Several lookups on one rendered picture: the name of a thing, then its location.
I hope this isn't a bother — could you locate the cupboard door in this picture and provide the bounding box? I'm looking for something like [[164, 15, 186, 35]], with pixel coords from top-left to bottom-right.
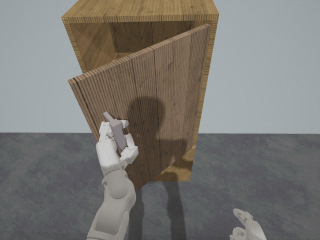
[[68, 23, 211, 192]]

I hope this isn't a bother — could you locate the robot left hand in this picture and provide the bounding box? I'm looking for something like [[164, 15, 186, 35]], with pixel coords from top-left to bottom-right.
[[96, 120, 139, 177]]

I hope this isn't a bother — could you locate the robot right hand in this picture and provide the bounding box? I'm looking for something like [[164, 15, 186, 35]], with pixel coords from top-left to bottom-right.
[[229, 208, 267, 240]]

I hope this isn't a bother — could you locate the handle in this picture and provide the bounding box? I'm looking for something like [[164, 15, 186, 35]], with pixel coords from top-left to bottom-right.
[[103, 111, 127, 155]]

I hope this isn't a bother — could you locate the robot left forearm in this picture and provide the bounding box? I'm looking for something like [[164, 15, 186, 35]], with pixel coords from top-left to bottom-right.
[[86, 170, 136, 240]]

